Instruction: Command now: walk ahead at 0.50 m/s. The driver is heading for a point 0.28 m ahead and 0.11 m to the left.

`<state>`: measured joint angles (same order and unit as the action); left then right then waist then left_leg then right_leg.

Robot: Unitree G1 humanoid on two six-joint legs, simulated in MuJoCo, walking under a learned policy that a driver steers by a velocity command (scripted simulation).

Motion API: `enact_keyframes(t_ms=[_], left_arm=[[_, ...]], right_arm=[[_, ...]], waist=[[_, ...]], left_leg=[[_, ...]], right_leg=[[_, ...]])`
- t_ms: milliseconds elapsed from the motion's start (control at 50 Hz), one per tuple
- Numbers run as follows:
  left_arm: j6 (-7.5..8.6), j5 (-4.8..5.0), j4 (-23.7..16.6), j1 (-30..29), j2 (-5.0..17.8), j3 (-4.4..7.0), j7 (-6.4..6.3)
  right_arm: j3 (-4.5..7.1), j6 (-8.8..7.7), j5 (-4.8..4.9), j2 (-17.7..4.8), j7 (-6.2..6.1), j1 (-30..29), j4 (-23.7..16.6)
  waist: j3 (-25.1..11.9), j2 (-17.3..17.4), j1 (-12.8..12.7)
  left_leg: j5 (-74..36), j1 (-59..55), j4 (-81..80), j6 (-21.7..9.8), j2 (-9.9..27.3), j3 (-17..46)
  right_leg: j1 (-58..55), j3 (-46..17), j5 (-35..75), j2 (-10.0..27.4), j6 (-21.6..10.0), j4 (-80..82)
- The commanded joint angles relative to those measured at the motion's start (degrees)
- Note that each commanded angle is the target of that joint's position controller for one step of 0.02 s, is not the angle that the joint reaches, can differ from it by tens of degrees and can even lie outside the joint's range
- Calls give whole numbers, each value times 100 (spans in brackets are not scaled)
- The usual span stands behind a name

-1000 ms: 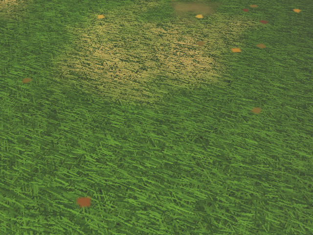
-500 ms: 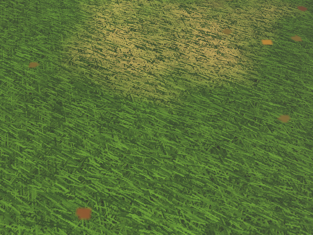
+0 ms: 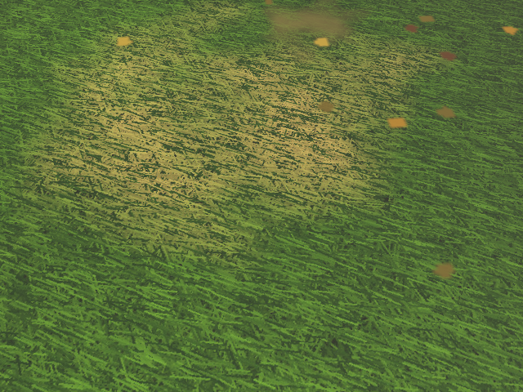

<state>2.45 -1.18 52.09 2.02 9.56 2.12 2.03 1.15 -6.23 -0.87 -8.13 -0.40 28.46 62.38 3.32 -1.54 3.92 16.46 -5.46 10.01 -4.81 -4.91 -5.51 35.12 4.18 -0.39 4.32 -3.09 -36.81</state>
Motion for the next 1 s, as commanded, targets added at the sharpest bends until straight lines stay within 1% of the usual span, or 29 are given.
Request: enact_keyframes(t_ms=[20, 60, 80, 100, 120, 140, 160, 180, 200, 220, 240, 260, 280, 320, 340, 400, 440, 500, 520, 540, 560, 580, 600, 620, 640, 680, 720, 760, 1000], left_arm=[[124, 7, -467, -524, 313, 49, -20], [184, -7, -352, 12, 470, 132, -86], [231, -11, -118, 760, 592, 204, -134], [299, -93, 178, 1753, 791, 299, -193], [337, -275, 312, 2639, 1336, 436, -270], [282, -229, 296, 2536, 1577, 492, -196], [238, -4, 249, 2079, 1244, 430, -160], [275, 37, 212, 1560, 848, 299, -148], [312, 29, 232, 1354, 550, 212, -140], [334, 45, 298, 1353, 360, 151, -181], [343, 53, 362, 1348, 241, 95, -218], [384, 37, 436, 1493, 251, 65, -230], [420, 27, 485, 1570, 363, 66, -234], [441, 11, 507, 1551, 548, 63, -242], [431, -1, 514, 1527, 552, 35, -248], [374, 1, 617, 1723, 555, -26, -261], [322, 1, 716, 1938, 577, -40, -272], [215, -2, 783, 1965, 529, -73, -311], [175, 26, 784, 1876, 498, -87, -331], [147, 15, 822, 1977, 462, -93, -349], [130, -13, 812, 2182, 399, -101, -365], [92, 72, 964, 2923, 2, -165, -359], [2, 77, 1124, 2904, 8, -181, -404], [-46, 67, 1100, 2684, 167, -139, -418], [-73, 51, 1080, 2478, 265, -107, -413], [-99, 38, 1055, 2306, 253, -105, -386], [-85, 43, 1124, 2309, 153, -138, -401], [-88, 50, 1176, 2268, 153, -139, -429], [-173, 56, 1386, 2236, 95, -191, -478]], right_arm=[[132, -24, -45, -805, -67, 423, -41], [158, -9, -59, -911, -94, 254, -60], [174, 12, -57, -977, -88, 148, -78], [164, 23, 2, -958, -71, -2, -146], [65, 12, 174, -584, -36, 110, -366], [63, 68, 340, -313, -58, 906, -269], [202, 123, 172, -765, -98, 417, -259], [187, 107, 92, -615, -98, -13, -388], [188, 122, 27, -493, -93, -171, -387], [215, 192, -53, -465, -69, -189, -366], [212, 273, -86, -363, -27, -74, -334], [223, 336, -92, -298, -5, -56, -326], [225, 391, -90, -250, 7, -31, -321], [210, 484, -100, -227, -3, -149, -333], [190, 508, -96, -229, -11, -317, -372], [118, 536, -42, -257, -43, -941, -501], [91, 539, -13, -316, -77, -1110, -500], [67, 492, -9, -361, -115, -1200, -450], [45, 460, -24, -317, -127, -1107, -392], [47, 410, -52, -428, -147, -1044, -356], [107, 342, -84, -763, -179, -834, -301], [103, 336, -18, -893, -187, -1018, -303], [42, 363, 51, -599, -156, -1076, -276], [11, 380, 40, -447, -129, -1224, -285], [9, 399, 39, -412, -124, -1306, -291], [10, 404, 74, -401, -177, -1181, -193], [21, 402, 93, -415, -191, -1098, -128], [22, 403, 77, -414, -193, -1064, -87], [-23, 460, 58, -351, -212, -835, 180]], waist=[[341, 605, -117], [61, 671, -424], [-316, 635, -737], [-833, 508, -1166], [-1666, -209, -1309], [-2218, -941, -904], [-1703, -76, -785], [-887, -34, -608], [-540, 80, -474], [-376, -12, -371], [-346, -123, -229], [-366, -170, -177], [-445, -189, -95], [-481, -246, 17], [-447, -304, 23], [-447, -522, -162], [-508, -522, -271], [-368, -428, -307], [-305, -313, -216], [-273, -52, -208], [-402, 335, -330], [-442, 936, -764], [-332, 928, -578], [-66, 839, -577], [-1, 719, -534], [-4, 616, -495], [-61, 391, -466], [-76, 262, -445], [84, 130, -411]], left_leg=[[-4072, -123, 214, -581, 1690, 601], [-5531, -179, 995, -510, 1725, 636], [-5793, -114, 1809, -452, 1633, 620], [-4940, 619, 2960, -368, 1429, 522], [-2642, 2081, 4850, -164, 931, 210], [1603, 3441, 6561, -13, 23, 324], [1090, 3578, 6754, -39, 363, 891], [753, 3659, 6529, 6, 515, 886], [588, 3536, 6219, 36, 676, 867], [494, 3351, 5944, 88, 749, 846], [429, 3078, 5708, 141, 751, 797], [339, 2906, 5534, 169, 674, 759], [252, 2842, 5369, 208, 614, 715], [14, 2798, 4866, 262, 605, 610], [-140, 2779, 4454, 271, 627, 542], [-582, 2527, 3412, 280, 631, 322], [-659, 2367, 3051, 277, 624, 274], [-489, 2067, 2384, 215, 638, 276], [-775, 1748, 1812, 187, 653, 275], [-1418, 1357, 1231, 167, 850, 532], [-2693, 861, 1217, 121, 1413, 1052], [-3623, 786, 1329, -273, 1907, 1489], [-3093, 1327, 1162, -405, 1909, 1564], [-2447, 1678, 1029, -253, 1649, 1457], [-2062, 1818, 966, -115, 1443, 1296], [-1961, 1736, 965, 12, 1219, 1079], [-2113, 1508, 1007, 26, 1185, 1035], [-2237, 1404, 1015, 14, 1196, 1036], [-1880, 1420, 858, 54, 1111, 995]], right_leg=[[-40, 192, -284, -261, -192, 389], [-895, 221, -797, -549, -373, 581], [-1701, 231, -807, -699, -474, 850], [-3109, -20, -485, -430, -613, 1139], [-4745, -1661, -406, 1094, -971, 1165], [-5465, -3787, 892, 2365, -1717, 1603], [-4714, -3275, 1294, 1992, -1584, 1690], [-3874, -2356, 2070, 1768, -1397, 1796], [-3331, -1732, 2515, 1468, -1178, 1937], [-2968, -1285, 2752, 1226, -1005, 2047], [-2649, -944, 2900, 1064, -890, 2155], [-2525, -771, 3384, 1014, -840, 2144], [-2506, -629, 3714, 978, -864, 2130], [-2381, -341, 3822, 868, -867, 2129], [-2342, -201, 3815, 777, -815, 2112], [-2377, -17, 3564, 653, -729, 2059], [-2528, -96, 3239, 720, -752, 1975], [-2536, -374, 2142, 861, -753, 1805], [-2425, -418, 1515, 816, -648, 1678], [-2280, -454, 630, 663, -430, 1547], [-2048, -361, -356, 397, -223, 1291], [-1908, -154, -1650, -47, -69, 1375], [-2341, -109, -1923, -136, 17, 1531], [-2523, -192, -1696, -127, 51, 1663], [-2676, -236, -1441, -71, 58, 1710], [-2765, -318, -1070, 78, 38, 1791], [-2750, -336, -965, 134, 56, 1846], [-2768, -335, -947, 151, 80, 1889], [-2826, -352, -1010, 232, 106, 1962]])
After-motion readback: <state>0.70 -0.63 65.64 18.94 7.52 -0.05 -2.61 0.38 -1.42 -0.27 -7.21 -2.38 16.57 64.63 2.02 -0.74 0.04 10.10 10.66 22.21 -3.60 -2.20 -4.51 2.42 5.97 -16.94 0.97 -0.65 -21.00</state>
